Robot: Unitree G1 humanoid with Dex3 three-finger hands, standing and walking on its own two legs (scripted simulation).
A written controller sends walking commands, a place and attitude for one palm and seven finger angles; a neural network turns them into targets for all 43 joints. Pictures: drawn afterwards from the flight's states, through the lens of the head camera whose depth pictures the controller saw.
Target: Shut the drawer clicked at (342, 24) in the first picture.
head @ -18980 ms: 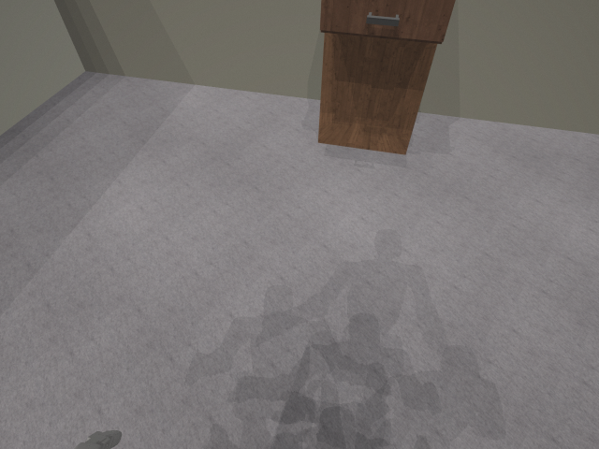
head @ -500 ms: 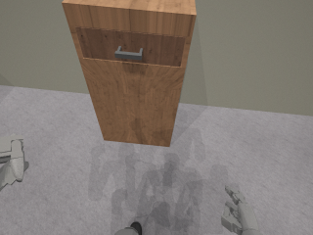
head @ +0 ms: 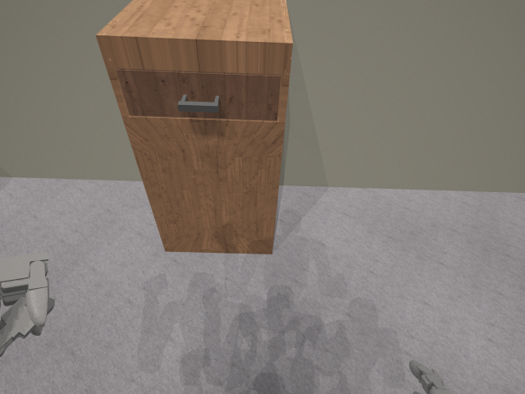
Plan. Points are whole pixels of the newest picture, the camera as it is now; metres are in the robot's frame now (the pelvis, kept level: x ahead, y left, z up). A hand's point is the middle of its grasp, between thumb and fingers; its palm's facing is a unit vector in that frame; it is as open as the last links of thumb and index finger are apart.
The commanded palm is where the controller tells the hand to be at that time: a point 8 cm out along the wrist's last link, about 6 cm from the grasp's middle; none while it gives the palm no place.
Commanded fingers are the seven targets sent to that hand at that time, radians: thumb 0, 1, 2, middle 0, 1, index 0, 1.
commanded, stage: stop stepping back and stand still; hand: left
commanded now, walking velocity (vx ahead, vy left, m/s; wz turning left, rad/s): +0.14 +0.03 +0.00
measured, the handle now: (199, 102) +0.84 +0.21 +0.02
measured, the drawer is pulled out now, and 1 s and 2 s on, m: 0.00 0.00 0.00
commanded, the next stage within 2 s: let the arm hang, fingers relaxed in 0.24 s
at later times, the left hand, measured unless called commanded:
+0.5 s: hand (104, 379) +0.16 +0.25 -0.06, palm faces +0.16 -0.92 -0.37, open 3.1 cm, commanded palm none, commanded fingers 0.00 0.90 0.90 -1.04 -1.21 -1.04 -1.21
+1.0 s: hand out of the picture -0.08 +0.21 -0.17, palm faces +0.07 -0.98 -0.19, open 6.1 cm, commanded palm none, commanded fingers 0.00 0.90 0.90 -0.20 -0.30 -0.20 -0.30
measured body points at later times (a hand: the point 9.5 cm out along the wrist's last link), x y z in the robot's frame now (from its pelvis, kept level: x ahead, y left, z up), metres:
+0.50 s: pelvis -0.01 +0.02 -0.02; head -0.02 -0.01 +0.43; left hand +0.15 +0.30 -0.04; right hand +0.13 -0.23 -0.14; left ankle +0.01 +0.14 -0.73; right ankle -0.03 -0.08 -0.73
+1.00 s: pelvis -0.02 +0.04 +0.01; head +0.00 +0.05 +0.46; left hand -0.09 +0.26 -0.15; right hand -0.03 -0.17 -0.15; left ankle +0.01 +0.14 -0.73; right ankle -0.03 -0.08 -0.73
